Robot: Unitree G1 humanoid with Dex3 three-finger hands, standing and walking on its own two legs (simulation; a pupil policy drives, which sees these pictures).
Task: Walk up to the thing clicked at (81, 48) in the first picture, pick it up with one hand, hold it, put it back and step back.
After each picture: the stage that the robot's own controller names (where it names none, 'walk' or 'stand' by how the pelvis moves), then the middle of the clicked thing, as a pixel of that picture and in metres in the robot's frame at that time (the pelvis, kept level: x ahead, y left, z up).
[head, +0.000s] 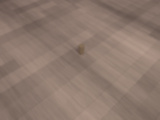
stand; (81, 49) +1.31 -0.06 -0.72
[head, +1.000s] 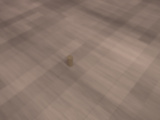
walk; (70, 61) +1.18 +0.13 -0.71
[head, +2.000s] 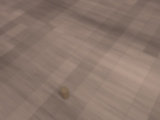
walk; (65, 93) +0.71 +0.17 -0.72
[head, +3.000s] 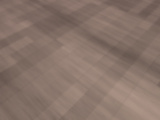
walk; out of the picture +0.45 +0.08 -0.70
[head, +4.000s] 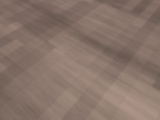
stand; out of the picture +0.37 +0.10 -0.72
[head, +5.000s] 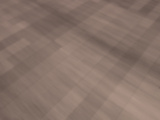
stand; out of the picture +0.37 +0.08 -0.72
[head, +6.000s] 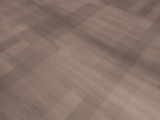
stand; out of the picture +0.39 +0.09 -0.72
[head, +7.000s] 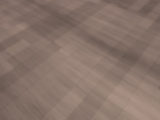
stand; out of the picture +0.37 +0.09 -0.72
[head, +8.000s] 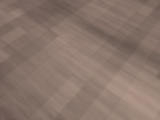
go down; out of the picture +0.38 +0.09 -0.71
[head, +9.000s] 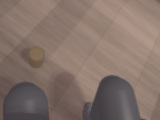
go down; (36, 58) +0.48 +0.11 -0.29
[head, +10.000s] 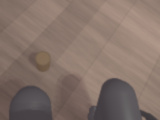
close in; (43, 62) +0.47 +0.10 -0.30
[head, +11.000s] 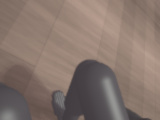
close in; out of the picture +0.48 +0.14 -0.23
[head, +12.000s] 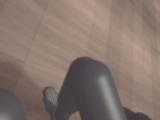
close; out of the picture +0.47 +0.15 -0.23
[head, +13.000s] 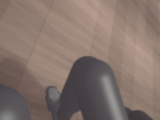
lift; out of the picture +0.47 +0.15 -0.23
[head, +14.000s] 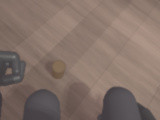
lift; (58, 70) +0.47 +0.08 -0.34
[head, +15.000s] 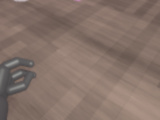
go down; out of the picture +0.40 +0.07 -0.67
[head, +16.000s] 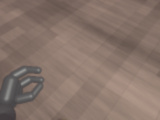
go down; out of the picture +0.40 +0.09 -0.68
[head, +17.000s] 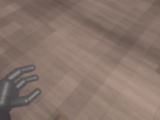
stand; out of the picture +0.40 +0.08 -0.66
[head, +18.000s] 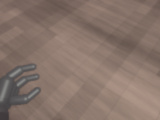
stand; out of the picture +0.39 +0.08 -0.67
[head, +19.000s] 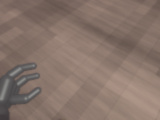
stand; out of the picture +0.40 +0.09 -0.67
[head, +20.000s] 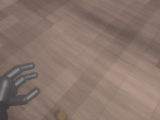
stand; (62, 117) +0.40 +0.09 -0.64
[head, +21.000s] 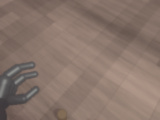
stand; (62, 116) +0.40 +0.08 -0.64
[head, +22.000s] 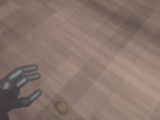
stand; (63, 108) +0.41 +0.08 -0.60
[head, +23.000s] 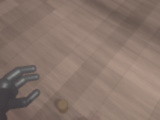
stand; (63, 106) +0.42 +0.08 -0.59
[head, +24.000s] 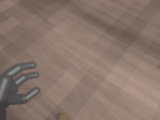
stand; out of the picture +0.39 +0.08 -0.65
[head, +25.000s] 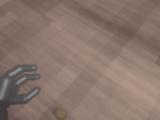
stand; (61, 115) +0.41 +0.09 -0.64
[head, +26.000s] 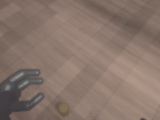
stand; (64, 109) +0.41 +0.08 -0.60
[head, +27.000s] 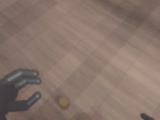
hold; (64, 103) +0.42 +0.08 -0.56
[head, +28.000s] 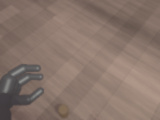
hold; (63, 111) +0.41 +0.08 -0.61
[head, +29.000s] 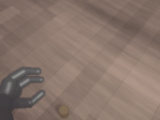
hold; (64, 111) +0.41 +0.08 -0.61
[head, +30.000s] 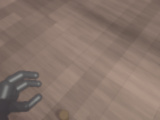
hold; (64, 116) +0.40 +0.08 -0.63
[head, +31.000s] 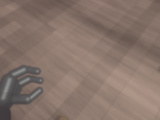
hold; out of the picture +0.39 +0.09 -0.66
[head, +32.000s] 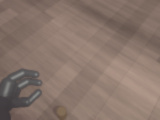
hold; (61, 113) +0.41 +0.09 -0.62
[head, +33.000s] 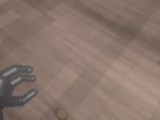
hold; (62, 115) +0.40 +0.08 -0.63
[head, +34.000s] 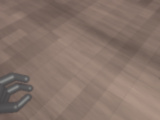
hold; out of the picture +0.39 +0.08 -0.67
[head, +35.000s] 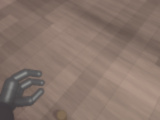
hold; (62, 117) +0.41 +0.09 -0.64
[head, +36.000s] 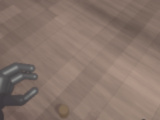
close; (63, 111) +0.41 +0.08 -0.61
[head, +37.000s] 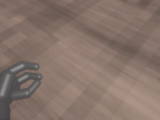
close; out of the picture +0.39 +0.08 -0.68
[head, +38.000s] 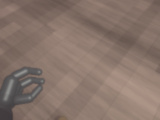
hold; out of the picture +0.40 +0.09 -0.66
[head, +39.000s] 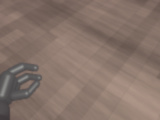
close; out of the picture +0.39 +0.08 -0.67
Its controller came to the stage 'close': yes
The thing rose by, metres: 0.00
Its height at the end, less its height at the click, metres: +0.00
